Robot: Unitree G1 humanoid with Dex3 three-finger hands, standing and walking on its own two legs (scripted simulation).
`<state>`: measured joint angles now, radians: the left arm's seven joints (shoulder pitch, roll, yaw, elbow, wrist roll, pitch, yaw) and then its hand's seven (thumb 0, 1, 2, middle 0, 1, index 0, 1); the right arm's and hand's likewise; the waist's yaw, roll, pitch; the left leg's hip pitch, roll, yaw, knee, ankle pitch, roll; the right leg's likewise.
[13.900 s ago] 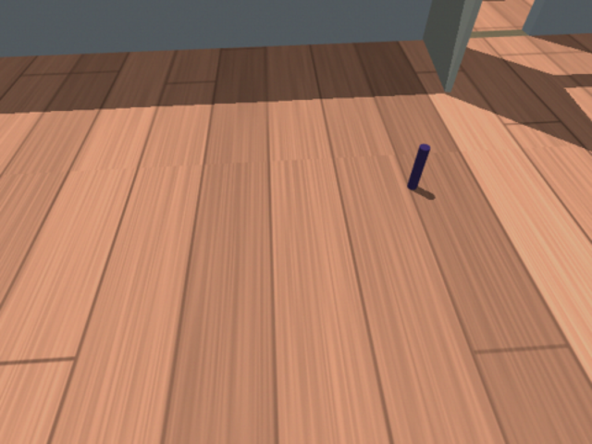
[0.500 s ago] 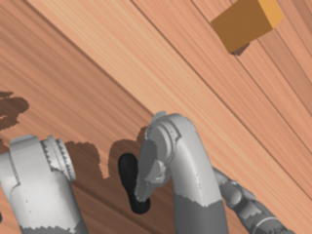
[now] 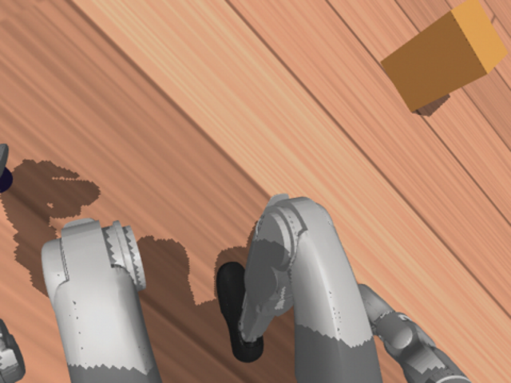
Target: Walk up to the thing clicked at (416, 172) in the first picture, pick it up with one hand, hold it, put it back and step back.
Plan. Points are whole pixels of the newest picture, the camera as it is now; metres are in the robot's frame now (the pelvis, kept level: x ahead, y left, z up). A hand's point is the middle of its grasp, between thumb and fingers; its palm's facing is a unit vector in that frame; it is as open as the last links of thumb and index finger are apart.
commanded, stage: settle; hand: left
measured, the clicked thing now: out of the picture +0.41 +0.32 -0.11
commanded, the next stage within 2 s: lift in 1.32 s
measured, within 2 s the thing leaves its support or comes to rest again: neither
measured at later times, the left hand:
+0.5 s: hand out of the picture +0.40 +0.32 -0.01, palm faces +0.31 -0.95 -0.04, open 7.1 cm
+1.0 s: hand out of the picture +0.40 +0.31 +0.04, palm faces +0.33 -0.94 -0.01, open 7.1 cm
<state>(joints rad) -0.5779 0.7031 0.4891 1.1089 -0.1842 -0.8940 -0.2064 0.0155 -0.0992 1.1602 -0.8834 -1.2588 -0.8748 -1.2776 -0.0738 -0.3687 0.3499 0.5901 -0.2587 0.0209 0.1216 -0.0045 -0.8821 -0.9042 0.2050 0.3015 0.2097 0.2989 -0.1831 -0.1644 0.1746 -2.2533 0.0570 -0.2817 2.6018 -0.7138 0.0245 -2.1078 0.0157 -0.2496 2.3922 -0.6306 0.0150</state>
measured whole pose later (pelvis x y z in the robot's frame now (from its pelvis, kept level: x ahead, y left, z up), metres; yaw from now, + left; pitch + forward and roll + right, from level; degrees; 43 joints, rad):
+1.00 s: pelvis +0.02 -0.01 +0.06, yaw +8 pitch +32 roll -6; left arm -0.57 0.43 0.47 0.84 -0.20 -0.58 -0.29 0.02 -0.10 1.18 -0.90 -1.24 -0.89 -1.26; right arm 0.06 -0.31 0.05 0.65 -0.06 0.00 0.06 0.00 -0.89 -0.90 0.20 0.30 0.21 0.30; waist -0.08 -0.01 -0.10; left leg -2.19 0.05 -0.09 2.33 -0.71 0.01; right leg -2.13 -0.03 -0.10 2.27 -0.69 -0.03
